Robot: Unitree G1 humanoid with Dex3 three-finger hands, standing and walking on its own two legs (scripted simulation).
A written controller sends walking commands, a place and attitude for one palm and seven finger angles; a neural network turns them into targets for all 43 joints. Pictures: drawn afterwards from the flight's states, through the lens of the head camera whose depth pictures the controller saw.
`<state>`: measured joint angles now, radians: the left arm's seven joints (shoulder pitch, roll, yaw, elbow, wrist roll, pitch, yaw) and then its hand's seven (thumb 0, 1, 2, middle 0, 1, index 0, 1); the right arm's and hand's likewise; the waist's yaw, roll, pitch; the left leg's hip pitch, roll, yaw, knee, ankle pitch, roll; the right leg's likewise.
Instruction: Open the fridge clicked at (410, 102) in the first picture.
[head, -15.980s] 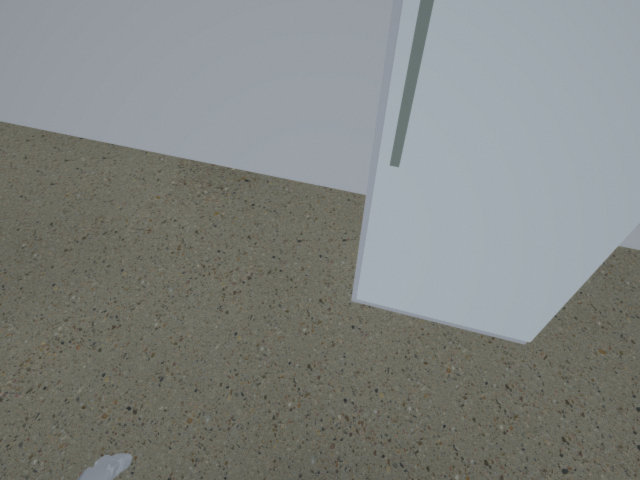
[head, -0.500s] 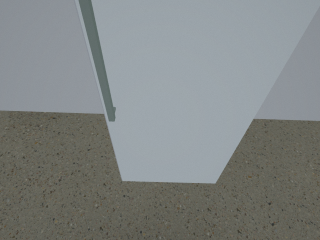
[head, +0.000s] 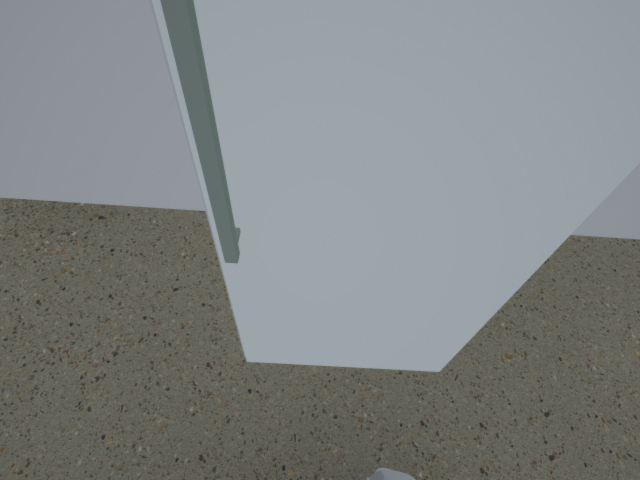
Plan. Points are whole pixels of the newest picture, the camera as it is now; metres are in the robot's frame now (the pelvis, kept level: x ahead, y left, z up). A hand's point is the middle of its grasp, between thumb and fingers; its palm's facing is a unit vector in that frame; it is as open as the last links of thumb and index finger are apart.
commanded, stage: come to a stop and stand still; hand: left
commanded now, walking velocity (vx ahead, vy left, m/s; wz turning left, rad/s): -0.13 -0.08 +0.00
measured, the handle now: (216, 153) +0.45 +0.16 +0.15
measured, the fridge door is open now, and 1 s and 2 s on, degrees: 0 0 0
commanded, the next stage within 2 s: look again from close up in 1.28 s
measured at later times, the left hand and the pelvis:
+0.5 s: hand out of the picture +0.05 +0.16 -0.19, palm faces +0.07 -0.98 -0.19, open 7.3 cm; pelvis -0.01 -0.02 -0.01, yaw +1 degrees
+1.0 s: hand out of the picture -0.06 +0.14 -0.18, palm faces +0.02 -0.99 -0.17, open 7.4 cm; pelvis -0.02 -0.02 -0.01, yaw +0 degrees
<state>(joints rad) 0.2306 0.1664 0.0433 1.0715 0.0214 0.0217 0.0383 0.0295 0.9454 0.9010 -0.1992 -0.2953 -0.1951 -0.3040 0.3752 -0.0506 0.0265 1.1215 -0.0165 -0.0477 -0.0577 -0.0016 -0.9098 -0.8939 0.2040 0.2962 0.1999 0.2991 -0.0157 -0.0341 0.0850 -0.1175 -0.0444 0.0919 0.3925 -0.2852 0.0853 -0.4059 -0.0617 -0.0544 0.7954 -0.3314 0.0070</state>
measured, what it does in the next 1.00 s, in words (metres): steps on the spot: right foot, then left foot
